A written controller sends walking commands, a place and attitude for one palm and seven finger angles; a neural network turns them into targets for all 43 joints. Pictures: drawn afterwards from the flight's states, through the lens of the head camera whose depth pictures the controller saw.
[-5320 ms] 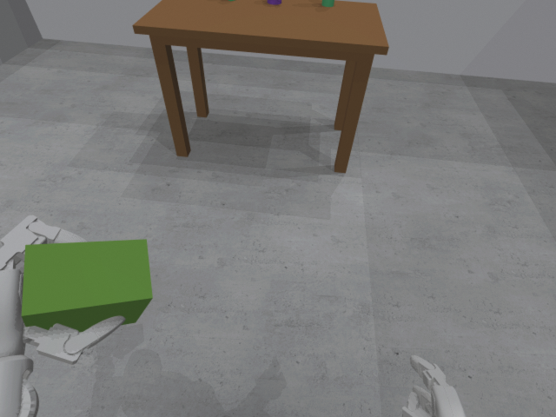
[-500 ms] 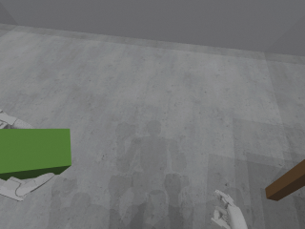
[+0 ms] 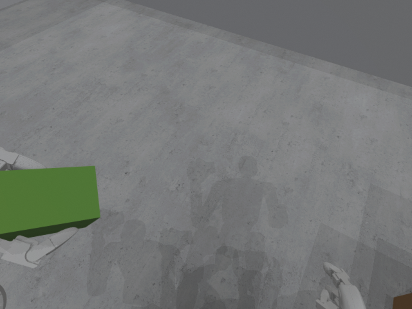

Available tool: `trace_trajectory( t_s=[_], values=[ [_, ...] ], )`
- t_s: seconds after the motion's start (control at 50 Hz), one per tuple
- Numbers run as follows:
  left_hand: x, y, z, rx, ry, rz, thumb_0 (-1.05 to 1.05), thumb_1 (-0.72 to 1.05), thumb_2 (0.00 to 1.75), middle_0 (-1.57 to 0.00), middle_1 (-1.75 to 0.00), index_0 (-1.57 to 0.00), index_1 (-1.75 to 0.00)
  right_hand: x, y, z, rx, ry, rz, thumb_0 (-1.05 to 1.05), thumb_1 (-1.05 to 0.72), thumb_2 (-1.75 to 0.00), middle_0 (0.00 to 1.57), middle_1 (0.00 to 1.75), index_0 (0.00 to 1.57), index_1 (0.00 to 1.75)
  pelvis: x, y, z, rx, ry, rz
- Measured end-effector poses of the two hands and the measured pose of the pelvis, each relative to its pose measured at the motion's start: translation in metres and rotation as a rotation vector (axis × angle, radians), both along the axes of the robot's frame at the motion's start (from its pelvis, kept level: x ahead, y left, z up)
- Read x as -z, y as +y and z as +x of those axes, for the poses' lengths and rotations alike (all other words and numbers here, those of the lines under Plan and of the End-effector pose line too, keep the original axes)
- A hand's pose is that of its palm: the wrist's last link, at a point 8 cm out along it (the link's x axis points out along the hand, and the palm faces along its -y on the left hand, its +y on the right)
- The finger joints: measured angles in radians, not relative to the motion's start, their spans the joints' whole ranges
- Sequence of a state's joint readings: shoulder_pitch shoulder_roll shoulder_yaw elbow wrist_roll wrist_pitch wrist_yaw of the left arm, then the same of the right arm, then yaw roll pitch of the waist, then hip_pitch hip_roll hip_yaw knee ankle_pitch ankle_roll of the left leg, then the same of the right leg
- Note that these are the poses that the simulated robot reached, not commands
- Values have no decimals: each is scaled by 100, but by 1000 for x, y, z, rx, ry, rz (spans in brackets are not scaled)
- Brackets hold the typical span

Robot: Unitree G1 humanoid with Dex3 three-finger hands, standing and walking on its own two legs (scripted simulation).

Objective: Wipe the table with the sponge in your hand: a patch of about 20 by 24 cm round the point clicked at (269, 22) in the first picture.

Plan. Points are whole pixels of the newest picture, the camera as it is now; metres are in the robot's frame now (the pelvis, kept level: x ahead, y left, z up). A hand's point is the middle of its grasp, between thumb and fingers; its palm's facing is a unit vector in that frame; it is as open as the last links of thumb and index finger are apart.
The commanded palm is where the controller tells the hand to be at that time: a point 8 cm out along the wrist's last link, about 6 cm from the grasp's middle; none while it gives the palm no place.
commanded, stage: walk to a spot facing it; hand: left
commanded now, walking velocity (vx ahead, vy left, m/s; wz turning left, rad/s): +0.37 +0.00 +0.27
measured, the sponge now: (59, 203) +0.22 +0.22 +0.17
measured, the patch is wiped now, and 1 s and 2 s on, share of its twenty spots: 0.00 0.00 0.00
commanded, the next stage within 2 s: turn to face it in 0.64 s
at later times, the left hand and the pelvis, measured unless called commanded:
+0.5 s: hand (61, 173) +0.27 +0.24 +0.16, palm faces +0.54 -0.74 -0.40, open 10.8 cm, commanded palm +0.20 +0.27 +0.18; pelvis +0.08 -0.03 -0.01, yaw +8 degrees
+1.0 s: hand (59, 120) +0.35 +0.27 +0.18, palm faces +0.55 -0.73 -0.40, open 10.8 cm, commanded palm +0.30 +0.30 +0.18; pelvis +0.18 +0.00 +0.00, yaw +8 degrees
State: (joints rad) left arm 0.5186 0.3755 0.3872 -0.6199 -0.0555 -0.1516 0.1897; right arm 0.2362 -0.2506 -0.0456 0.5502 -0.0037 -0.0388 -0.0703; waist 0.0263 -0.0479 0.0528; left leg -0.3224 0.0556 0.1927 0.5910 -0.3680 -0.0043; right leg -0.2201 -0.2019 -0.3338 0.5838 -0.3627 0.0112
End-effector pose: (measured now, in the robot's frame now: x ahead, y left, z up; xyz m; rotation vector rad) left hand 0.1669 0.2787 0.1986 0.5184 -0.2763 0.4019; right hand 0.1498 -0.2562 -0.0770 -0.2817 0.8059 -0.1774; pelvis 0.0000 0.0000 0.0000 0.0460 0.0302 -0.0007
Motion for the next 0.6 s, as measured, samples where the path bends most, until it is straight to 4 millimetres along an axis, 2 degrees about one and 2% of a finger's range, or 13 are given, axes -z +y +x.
trace_trajectory(
  t_s=[0.04,0.12,0.2,0.26,0.32,0.36,0.42,0.46,0.52,0.6],
  values=[
    [10,10,1,-5,-42,-16,-1,-55,101,-65,-137,-67,-137,6,17,15,-23,-44,3,1,-91,-90,19,30,20,30,13,9,2,-13,-15,-11],
    [18,21,12,-6,-46,-13,-1,-55,101,-65,-137,-67,-137,7,59,35,-79,-64,101,1,-91,-90,19,30,20,30,11,10,7,-59,-46,-24],
    [1,18,11,-4,-62,10,-1,-55,101,-65,-137,-67,-137,0,89,48,-137,-68,181,1,-91,-90,20,30,20,30,1,6,19,-84,-36,-42],
    [-16,10,7,-4,-85,43,-1,-55,101,-65,-137,-67,-137,-1,97,59,-171,-68,212,1,-90,-90,20,30,21,30,-5,2,32,-89,-30,-54],
    [-23,4,11,-34,-80,76,-1,-56,101,-65,-137,-67,-137,5,93,72,-189,-55,225,1,-90,-90,20,30,21,30,-6,-4,47,-94,-28,-59],
    [-19,2,19,-74,-60,89,-1,-56,101,-65,-137,-67,-137,14,84,84,-191,-46,226,1,-90,-90,20,30,21,30,-2,-11,59,-100,-32,-56],
    [0,0,35,-135,-33,78,-1,-56,101,-65,-137,-67,-137,33,63,105,-190,-38,209,1,-90,-90,20,30,21,30,13,-22,72,-120,-42,-49],
    [15,-2,47,-154,-4,9,-1,-56,101,-65,-137,-67,-137,38,47,116,-189,-12,170,1,-90,-90,20,30,21,30,14,-25,76,-139,-58,-49],
    [27,-8,62,-141,37,-58,-1,-56,101,-65,-137,-67,-137,30,24,128,-169,9,116,1,-91,-90,20,30,21,30,8,-26,87,-146,-63,-36],
    [17,-16,79,-76,49,-32,-1,-56,101,-65,-137,-67,-137,8,2,143,-138,11,44,1,-91,-90,20,30,20,30,-3,-28,103,-164,-47,-20]
  ],
)
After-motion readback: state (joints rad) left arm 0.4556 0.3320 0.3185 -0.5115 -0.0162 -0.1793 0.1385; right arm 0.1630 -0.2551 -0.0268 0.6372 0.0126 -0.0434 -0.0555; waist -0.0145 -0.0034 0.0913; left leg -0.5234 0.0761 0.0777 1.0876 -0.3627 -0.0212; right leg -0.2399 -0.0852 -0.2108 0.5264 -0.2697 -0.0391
